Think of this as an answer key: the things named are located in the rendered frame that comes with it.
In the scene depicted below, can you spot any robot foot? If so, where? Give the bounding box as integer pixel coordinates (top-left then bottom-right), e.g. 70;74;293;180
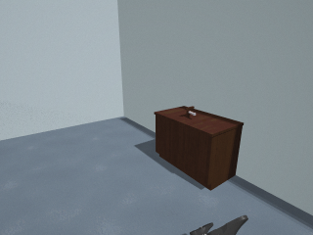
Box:
190;222;214;235
206;215;248;235

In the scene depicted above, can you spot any robot right foot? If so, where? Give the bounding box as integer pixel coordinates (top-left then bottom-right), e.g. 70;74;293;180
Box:
190;222;214;235

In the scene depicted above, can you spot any counter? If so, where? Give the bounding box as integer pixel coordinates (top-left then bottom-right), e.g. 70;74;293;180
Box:
154;106;244;191

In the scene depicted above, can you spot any robot left foot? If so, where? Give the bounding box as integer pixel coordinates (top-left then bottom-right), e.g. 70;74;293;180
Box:
206;215;248;235

